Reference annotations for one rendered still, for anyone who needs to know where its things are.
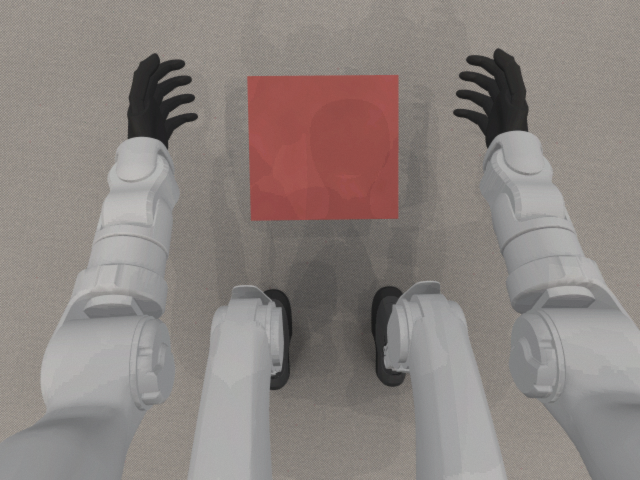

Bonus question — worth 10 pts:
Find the robot left thigh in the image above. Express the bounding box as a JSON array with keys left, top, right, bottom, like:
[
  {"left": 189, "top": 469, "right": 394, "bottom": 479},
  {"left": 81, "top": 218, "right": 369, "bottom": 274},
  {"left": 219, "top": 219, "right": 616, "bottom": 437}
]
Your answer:
[{"left": 187, "top": 298, "right": 284, "bottom": 480}]

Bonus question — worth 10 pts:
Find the robot thigh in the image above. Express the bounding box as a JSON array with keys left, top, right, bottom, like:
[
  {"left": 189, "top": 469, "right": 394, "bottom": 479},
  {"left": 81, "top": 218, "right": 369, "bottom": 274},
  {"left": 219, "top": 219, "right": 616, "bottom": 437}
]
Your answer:
[
  {"left": 391, "top": 294, "right": 508, "bottom": 480},
  {"left": 187, "top": 298, "right": 284, "bottom": 480}
]

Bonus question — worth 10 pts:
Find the right robot upper arm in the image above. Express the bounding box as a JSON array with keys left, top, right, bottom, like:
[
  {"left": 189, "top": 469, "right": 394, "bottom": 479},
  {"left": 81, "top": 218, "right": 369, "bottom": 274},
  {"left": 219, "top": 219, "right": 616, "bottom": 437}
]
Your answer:
[{"left": 509, "top": 308, "right": 640, "bottom": 480}]

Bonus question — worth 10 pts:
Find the right robot hand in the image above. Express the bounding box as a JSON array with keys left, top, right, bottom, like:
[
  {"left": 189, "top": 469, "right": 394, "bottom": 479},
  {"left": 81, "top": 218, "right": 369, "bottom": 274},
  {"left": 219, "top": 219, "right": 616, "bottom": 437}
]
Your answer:
[{"left": 453, "top": 48, "right": 529, "bottom": 149}]

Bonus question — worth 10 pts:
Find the carton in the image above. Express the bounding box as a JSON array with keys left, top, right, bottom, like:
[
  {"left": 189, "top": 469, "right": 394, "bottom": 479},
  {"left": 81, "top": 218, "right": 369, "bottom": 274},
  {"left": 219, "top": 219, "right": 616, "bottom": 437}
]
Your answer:
[{"left": 247, "top": 75, "right": 399, "bottom": 221}]

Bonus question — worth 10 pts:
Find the robot right thigh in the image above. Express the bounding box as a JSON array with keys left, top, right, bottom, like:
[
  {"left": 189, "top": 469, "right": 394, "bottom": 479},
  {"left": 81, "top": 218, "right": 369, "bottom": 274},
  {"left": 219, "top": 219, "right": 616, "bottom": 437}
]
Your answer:
[{"left": 391, "top": 294, "right": 508, "bottom": 480}]

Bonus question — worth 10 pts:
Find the right robot forearm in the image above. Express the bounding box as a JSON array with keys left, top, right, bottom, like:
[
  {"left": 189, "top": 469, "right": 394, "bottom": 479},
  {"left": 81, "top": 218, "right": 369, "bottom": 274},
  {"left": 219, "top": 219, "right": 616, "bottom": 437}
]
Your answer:
[{"left": 479, "top": 131, "right": 640, "bottom": 333}]

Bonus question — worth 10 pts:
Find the left robot hand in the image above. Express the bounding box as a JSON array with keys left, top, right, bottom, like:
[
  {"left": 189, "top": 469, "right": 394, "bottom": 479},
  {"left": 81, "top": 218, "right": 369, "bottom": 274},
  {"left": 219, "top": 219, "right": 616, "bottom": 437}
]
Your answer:
[{"left": 127, "top": 53, "right": 198, "bottom": 150}]

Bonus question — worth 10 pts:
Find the left robot upper arm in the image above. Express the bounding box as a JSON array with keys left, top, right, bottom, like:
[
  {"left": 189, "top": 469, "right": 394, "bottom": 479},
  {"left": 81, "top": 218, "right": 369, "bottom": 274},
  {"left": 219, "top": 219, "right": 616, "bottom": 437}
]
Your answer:
[{"left": 0, "top": 315, "right": 175, "bottom": 480}]

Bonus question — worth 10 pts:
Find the left robot forearm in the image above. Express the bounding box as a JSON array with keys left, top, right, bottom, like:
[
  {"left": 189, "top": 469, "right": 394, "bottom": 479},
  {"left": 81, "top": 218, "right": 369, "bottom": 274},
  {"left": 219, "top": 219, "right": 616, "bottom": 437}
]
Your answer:
[{"left": 40, "top": 137, "right": 180, "bottom": 407}]

